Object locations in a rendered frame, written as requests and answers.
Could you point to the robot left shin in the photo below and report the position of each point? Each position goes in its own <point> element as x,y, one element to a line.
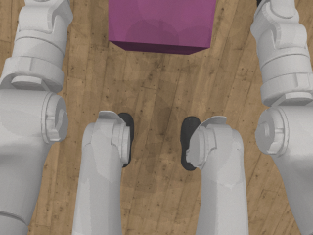
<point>87,135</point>

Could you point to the right robot upper arm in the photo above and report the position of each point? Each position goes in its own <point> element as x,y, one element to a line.
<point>286,134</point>

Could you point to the carton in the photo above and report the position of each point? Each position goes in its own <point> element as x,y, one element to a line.
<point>181,27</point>

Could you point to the left robot forearm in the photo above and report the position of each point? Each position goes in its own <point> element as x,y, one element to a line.
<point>39,47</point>

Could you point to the right robot forearm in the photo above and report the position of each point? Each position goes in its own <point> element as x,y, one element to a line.
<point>282,51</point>

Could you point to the robot right foot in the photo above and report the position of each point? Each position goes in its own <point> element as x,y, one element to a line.
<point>188,127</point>

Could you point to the left robot upper arm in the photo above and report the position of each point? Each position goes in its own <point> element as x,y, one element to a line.
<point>31,121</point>

